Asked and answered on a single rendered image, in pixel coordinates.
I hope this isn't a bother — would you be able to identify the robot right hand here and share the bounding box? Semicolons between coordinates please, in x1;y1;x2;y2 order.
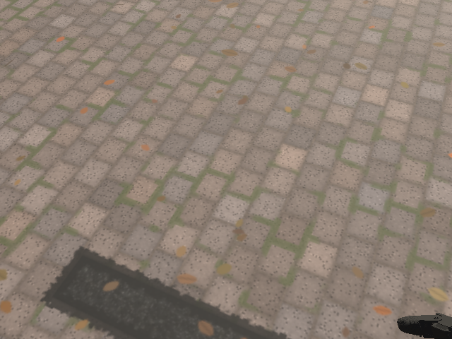
397;313;452;339

